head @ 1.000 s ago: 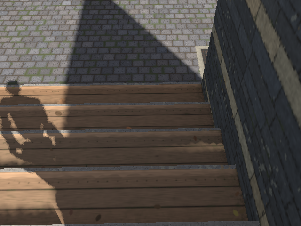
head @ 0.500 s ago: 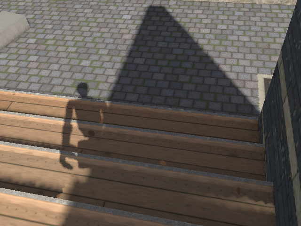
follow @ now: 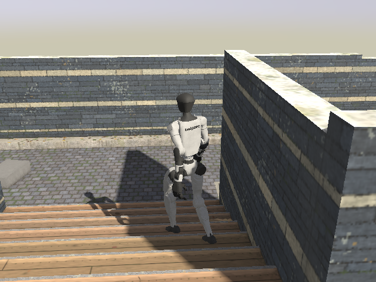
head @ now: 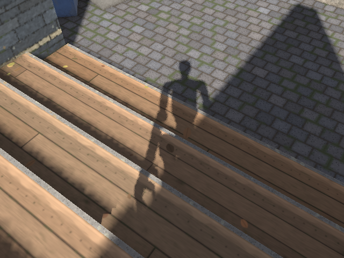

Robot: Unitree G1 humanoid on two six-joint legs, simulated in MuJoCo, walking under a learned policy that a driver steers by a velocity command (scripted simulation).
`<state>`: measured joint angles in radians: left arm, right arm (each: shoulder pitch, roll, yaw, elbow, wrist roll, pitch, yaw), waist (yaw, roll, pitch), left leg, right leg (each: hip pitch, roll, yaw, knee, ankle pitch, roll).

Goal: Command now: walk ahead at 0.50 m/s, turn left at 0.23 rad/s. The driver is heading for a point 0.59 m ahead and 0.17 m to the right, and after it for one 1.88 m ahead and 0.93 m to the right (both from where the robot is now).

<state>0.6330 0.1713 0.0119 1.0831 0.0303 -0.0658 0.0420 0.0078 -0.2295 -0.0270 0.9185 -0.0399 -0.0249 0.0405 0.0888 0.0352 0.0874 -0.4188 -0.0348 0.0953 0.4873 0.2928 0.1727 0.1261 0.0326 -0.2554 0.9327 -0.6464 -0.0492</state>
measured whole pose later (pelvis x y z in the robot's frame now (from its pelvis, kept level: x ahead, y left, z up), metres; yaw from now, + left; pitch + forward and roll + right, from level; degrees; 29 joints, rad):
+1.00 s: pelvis +0.51 -0.08 -0.22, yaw -26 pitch +0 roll -1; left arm 0.30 0.28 0.07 0.75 0.01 0.04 0.02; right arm 0.10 -0.18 0.03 0.70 -0.02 -0.03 -0.02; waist 0.05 -0.02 0.01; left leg -0.45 0.00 0.01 0.69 -0.28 0.03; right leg -0.35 0.14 0.15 0.89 -0.57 -0.04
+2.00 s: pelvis +0.53 -0.08 -0.20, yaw -48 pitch +0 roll -1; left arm 0.22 0.21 0.00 0.79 0.01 0.04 -0.01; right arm 0.25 -0.20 0.03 0.70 -0.01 0.02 0.00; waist 0.01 -0.02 0.00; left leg -0.17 -0.02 0.00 0.45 -0.27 0.04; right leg -0.19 0.09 0.08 0.41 -0.20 -0.04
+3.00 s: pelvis +0.57 -0.05 -0.19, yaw -46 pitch -1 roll +0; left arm 0.24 0.17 -0.01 1.20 0.00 0.02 0.03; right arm 0.33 -0.17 0.03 1.08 -0.01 0.00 -0.02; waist -0.01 -0.02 0.00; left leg -0.08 -0.11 -0.01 0.31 -0.21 0.11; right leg -0.13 -0.01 0.08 0.35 -0.20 0.04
